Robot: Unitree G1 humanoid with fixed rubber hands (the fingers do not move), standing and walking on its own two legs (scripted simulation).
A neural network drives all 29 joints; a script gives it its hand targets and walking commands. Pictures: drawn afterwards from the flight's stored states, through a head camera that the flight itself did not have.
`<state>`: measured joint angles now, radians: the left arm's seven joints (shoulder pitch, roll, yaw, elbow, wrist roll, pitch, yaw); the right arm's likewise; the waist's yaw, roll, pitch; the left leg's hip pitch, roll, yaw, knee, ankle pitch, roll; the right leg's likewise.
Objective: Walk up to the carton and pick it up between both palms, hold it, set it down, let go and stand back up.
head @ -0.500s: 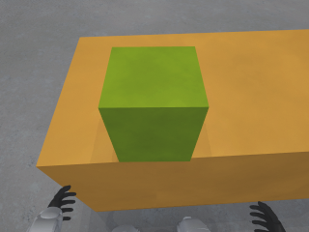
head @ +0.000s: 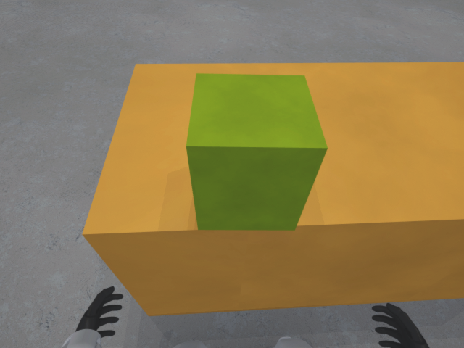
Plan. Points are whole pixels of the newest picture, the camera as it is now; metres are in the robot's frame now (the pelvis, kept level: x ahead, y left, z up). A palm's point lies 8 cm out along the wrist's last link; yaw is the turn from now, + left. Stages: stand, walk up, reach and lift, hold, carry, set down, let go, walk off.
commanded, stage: reach and lift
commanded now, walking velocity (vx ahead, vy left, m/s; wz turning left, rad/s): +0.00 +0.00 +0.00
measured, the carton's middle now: (248, 156) +0.46 -0.01 +0.06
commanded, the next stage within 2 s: none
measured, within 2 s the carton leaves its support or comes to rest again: neither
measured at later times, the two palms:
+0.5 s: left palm (98, 308) +0.19 +0.23 -0.01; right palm (418, 307) +0.19 -0.27 +0.01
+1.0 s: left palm (115, 247) +0.26 +0.21 +0.05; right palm (399, 267) +0.23 -0.23 +0.07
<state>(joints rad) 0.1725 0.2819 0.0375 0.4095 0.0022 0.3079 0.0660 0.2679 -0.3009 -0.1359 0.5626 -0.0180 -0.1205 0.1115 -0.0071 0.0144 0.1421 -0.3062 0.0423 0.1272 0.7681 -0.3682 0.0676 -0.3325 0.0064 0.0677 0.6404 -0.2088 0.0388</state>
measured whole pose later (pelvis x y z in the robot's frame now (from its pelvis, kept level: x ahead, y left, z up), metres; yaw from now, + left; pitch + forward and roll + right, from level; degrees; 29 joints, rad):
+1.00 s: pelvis +0.03 -0.01 +0.02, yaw +0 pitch +1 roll -2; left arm 0.21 0.26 0.01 -0.04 -0.21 0.17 0.05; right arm 0.40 -0.23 -0.04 -0.28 0.09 0.14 -0.03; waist -0.01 0.07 0.06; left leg -0.30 0.04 0.13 0.57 -0.29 0.05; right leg -0.31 0.01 0.07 0.42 -0.13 0.05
